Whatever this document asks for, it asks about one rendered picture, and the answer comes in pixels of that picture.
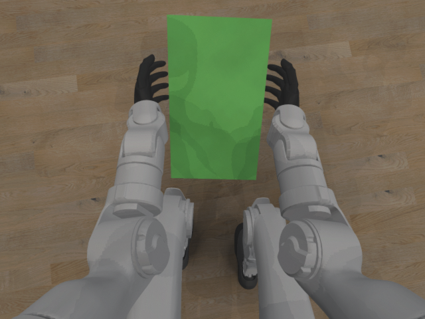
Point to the robot left forearm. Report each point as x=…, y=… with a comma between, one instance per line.
x=137, y=187

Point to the robot right upper arm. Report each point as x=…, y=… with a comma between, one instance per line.
x=325, y=259

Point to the robot left foot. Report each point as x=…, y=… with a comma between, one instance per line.
x=186, y=256

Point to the robot right foot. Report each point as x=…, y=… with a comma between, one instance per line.
x=247, y=282

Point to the right robot hand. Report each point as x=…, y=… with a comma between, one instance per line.
x=289, y=93

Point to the robot foot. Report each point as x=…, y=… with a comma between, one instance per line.
x=247, y=282
x=186, y=256

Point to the robot left upper arm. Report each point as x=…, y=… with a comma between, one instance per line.
x=123, y=257

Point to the robot right forearm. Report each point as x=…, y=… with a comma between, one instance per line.
x=304, y=192

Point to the carton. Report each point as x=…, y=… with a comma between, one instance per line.
x=217, y=78

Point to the left robot hand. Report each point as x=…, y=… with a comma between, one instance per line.
x=143, y=88

